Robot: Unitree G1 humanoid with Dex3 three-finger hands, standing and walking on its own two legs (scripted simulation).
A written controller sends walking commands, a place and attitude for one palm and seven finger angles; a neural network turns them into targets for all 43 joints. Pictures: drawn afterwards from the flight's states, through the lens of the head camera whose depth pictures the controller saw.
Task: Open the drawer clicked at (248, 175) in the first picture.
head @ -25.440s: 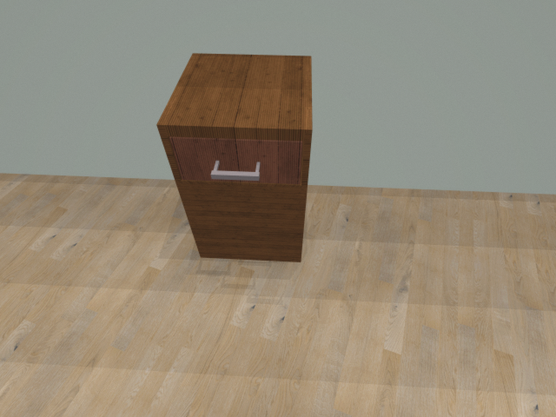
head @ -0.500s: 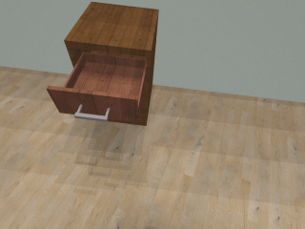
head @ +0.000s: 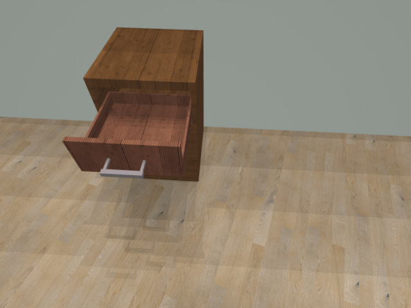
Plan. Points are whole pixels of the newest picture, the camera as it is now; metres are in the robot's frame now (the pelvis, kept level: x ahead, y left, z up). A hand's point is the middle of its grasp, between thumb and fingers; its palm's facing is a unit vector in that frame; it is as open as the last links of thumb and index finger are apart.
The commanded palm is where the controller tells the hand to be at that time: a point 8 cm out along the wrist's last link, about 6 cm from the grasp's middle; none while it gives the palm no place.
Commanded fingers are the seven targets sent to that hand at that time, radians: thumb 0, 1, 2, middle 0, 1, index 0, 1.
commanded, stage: let the arm hang, fingers relaxed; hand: left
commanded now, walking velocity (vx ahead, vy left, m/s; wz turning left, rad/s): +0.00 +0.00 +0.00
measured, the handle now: (123, 168) +0.56 +0.31 -0.21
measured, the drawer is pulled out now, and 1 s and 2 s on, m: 0.29 0.29 0.29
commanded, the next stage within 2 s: look to check the result in 0.18 s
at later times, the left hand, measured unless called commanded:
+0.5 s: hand out of the picture -0.02 +0.15 -0.18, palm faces +0.05 -0.99 -0.15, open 7.4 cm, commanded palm none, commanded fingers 0.00 0.90 0.90 -0.20 -0.30 -0.20 -0.30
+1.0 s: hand out of the picture -0.02 +0.14 -0.18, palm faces +0.05 -0.98 -0.17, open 7.4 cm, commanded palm none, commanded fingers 0.00 0.90 0.90 -0.20 -0.30 -0.20 -0.30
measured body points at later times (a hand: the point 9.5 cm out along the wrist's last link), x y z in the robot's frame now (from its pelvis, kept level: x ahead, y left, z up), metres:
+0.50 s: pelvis +0.00 +0.00 +0.00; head +0.01 +0.00 +0.45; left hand -0.02 +0.20 -0.16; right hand -0.03 -0.20 -0.16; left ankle -0.02 +0.10 -0.74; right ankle +0.00 -0.13 -0.74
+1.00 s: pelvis +0.00 -0.01 +0.00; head +0.01 -0.01 +0.45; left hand -0.02 +0.20 -0.16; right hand -0.05 -0.21 -0.16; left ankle -0.02 +0.10 -0.74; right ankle +0.00 -0.13 -0.74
